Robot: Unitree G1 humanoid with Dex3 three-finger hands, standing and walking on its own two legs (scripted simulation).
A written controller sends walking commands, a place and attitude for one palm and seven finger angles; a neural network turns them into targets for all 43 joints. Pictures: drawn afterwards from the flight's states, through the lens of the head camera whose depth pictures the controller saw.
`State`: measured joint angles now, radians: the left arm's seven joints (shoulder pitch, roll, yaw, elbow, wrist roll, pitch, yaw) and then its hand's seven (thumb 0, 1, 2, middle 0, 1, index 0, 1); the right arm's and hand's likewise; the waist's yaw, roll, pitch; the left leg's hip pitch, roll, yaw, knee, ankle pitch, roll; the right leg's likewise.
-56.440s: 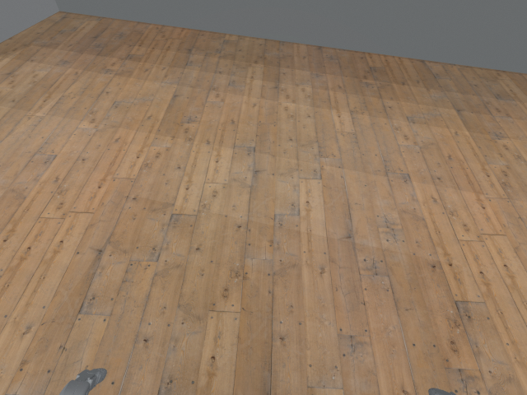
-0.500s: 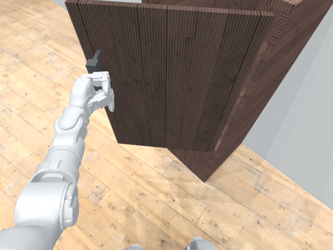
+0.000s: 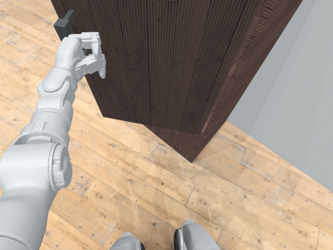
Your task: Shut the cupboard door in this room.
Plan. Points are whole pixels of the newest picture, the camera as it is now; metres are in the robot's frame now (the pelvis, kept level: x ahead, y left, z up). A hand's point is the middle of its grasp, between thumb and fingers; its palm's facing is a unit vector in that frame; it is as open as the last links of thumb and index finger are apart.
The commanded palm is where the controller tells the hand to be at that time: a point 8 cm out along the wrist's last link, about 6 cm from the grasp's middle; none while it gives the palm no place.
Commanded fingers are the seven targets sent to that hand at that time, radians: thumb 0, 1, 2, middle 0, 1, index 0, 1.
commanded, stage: push the door shut along its arc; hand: left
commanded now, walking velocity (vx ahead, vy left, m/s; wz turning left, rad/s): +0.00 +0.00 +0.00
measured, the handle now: (75, 40) +0.60 +0.15 +0.11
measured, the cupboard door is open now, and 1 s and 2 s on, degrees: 30 20 20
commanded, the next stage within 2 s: pull the fist back off the door in 0.70 s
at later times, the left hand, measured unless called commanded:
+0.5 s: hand (117, 47) +0.55 +0.05 +0.12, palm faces -0.39 -0.92 +0.00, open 3.0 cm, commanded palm +0.57 +0.09 +0.11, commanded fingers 0.00 0.90 0.90 -1.30 -1.50 -1.30 -1.50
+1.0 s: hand (126, 36) +0.60 +0.03 +0.11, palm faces +0.04 -1.00 +0.07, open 2.9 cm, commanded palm +0.57 +0.06 +0.11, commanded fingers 0.00 0.90 0.90 -1.30 -1.50 -1.30 -1.50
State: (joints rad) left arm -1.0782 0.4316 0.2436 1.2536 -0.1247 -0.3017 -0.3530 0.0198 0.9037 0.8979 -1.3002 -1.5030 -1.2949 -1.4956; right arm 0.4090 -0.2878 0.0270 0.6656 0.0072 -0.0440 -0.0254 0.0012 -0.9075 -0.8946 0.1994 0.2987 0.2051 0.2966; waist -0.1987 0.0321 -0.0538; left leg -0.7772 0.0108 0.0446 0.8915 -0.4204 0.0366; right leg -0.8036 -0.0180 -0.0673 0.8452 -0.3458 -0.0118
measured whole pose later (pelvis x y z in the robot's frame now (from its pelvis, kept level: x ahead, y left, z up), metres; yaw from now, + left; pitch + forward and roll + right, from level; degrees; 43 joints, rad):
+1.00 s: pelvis +0.00 -0.01 -0.03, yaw +0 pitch +27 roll -2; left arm -1.40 0.38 0.35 1.35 0.03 -0.24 0.15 0.00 0.86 0.91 -1.30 -1.50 -1.29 -1.50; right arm 0.48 -0.27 0.02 0.65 -0.10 -0.07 0.07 0.00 -0.91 -0.89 0.20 0.30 0.20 0.30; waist -0.28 0.07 -0.11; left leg -1.06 0.03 0.01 1.05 -0.46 0.02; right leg -1.07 0.00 -0.10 0.97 -0.38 -0.03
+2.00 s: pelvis +0.02 -0.01 +0.02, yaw -2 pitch +13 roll +0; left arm -0.72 0.14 0.20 0.91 -0.04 -0.40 0.10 0.02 0.90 0.90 -1.30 -1.50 -1.29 -1.50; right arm 0.40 -0.23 -0.01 0.63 -0.01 0.03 0.05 0.00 -0.91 -0.89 0.20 0.30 0.20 0.30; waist -0.09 0.05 -0.11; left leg -0.59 0.02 0.08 0.78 -0.41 0.02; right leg -0.66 0.00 -0.03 0.78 -0.34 -0.03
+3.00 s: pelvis +0.03 +0.01 +0.05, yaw +2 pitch -5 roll -1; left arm 0.46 0.35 0.33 -0.36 -0.07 -0.04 0.09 0.02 0.90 0.90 -0.44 -0.56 -0.44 -0.55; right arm 0.22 -0.22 0.02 0.61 0.01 -0.01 -0.06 0.01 -0.91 -0.90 0.20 0.30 0.20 0.30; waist 0.06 0.08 -0.01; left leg -0.06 -0.03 0.03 0.42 -0.28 0.04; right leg -0.09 -0.03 -0.08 0.39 -0.22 0.01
